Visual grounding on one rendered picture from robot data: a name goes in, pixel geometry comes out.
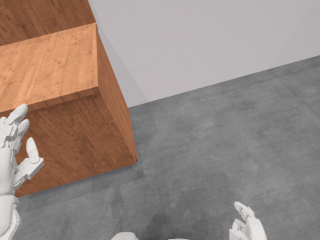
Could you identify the counter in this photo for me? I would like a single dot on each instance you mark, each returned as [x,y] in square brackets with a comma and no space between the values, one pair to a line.
[53,60]

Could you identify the robot left forearm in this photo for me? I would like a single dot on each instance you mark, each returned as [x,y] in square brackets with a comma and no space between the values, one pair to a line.
[10,220]

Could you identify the left robot hand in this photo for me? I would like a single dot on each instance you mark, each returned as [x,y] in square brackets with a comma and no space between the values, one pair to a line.
[12,131]

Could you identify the right robot hand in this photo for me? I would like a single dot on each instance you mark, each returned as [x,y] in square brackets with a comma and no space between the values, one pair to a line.
[252,230]

